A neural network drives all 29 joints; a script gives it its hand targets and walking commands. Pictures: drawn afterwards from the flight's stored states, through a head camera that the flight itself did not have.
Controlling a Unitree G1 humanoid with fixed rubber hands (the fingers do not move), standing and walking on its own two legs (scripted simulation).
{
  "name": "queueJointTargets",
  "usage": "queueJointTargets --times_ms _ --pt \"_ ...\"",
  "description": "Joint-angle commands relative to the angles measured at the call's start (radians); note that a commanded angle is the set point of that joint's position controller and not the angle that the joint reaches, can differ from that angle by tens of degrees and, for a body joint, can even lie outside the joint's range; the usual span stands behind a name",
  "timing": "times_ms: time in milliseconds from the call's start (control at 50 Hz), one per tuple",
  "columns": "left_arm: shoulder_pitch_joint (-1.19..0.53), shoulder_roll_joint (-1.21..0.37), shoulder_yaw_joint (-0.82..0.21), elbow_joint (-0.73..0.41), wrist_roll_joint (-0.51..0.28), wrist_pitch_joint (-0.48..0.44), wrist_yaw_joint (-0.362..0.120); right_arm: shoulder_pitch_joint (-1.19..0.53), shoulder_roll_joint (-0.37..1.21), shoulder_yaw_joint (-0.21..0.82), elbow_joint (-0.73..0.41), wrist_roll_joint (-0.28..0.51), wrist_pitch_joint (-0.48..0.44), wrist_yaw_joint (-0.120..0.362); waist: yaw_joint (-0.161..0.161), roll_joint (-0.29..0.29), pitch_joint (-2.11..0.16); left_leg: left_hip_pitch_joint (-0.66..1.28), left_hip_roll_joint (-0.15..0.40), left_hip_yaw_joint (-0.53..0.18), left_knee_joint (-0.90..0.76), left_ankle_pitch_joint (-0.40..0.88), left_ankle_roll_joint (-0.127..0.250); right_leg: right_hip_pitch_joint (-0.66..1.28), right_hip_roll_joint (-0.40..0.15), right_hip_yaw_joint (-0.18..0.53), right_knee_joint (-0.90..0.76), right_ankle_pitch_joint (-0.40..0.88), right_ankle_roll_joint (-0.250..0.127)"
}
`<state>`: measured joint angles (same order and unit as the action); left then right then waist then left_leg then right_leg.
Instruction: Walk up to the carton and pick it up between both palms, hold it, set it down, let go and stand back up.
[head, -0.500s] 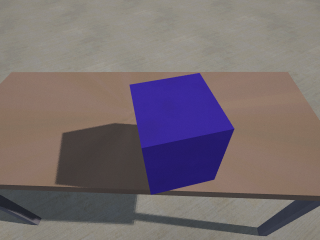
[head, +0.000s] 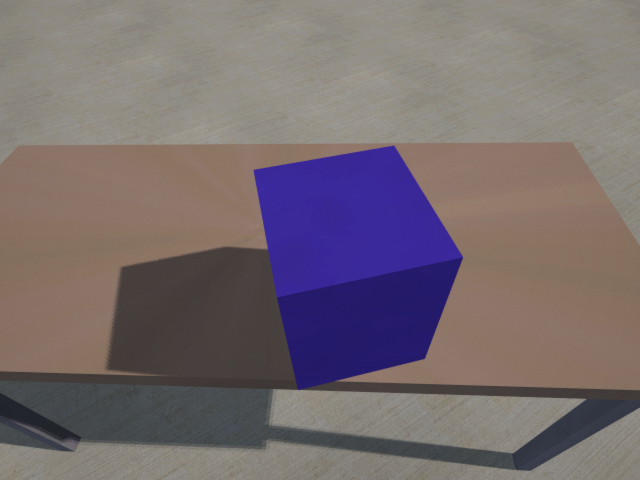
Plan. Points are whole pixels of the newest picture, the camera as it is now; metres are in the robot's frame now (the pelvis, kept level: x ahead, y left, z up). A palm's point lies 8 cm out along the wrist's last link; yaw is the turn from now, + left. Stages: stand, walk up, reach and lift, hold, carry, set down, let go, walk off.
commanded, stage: stand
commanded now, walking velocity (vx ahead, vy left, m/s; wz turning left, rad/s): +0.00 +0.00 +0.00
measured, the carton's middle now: (344, 270) +0.40 -0.01 +0.02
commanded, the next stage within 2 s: none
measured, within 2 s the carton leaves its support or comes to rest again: neither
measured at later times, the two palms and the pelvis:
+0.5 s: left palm out of the picture +0.07 +0.28 -0.12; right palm out of the picture +0.06 -0.29 -0.13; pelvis +0.00 +0.00 +0.00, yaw +0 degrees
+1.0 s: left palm out of the picture +0.07 +0.28 -0.12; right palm out of the picture +0.06 -0.30 -0.13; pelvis +0.00 -0.01 +0.00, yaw +0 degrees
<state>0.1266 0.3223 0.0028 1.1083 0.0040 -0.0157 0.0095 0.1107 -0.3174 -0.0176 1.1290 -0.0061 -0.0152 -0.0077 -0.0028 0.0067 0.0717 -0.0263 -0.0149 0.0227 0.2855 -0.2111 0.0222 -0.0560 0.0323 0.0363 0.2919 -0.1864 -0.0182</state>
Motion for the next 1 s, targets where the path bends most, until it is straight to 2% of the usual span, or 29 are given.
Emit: queueJointTargets --times_ms 0,980 --pt "-0.026 0.224 0.042 -0.064 -0.001 -0.024 0.015 -0.033 -0.229 -0.041 -0.064 0.001 -0.022 -0.014 0.0 -0.004 -0.081 0.008 0.152 -0.125 -0.036 0.291 0.01 -0.001 -0.155 0.111 -0.025 0.301 -0.013" --pt "-0.029 0.23 0.044 -0.063 -0.002 -0.026 0.016 -0.034 -0.226 -0.041 -0.062 -0.001 -0.02 -0.014 -0.001 -0.001 -0.085 0.019 0.157 -0.117 -0.029 0.268 0.01 -0.008 -0.151 0.122 -0.028 0.319 -0.015"
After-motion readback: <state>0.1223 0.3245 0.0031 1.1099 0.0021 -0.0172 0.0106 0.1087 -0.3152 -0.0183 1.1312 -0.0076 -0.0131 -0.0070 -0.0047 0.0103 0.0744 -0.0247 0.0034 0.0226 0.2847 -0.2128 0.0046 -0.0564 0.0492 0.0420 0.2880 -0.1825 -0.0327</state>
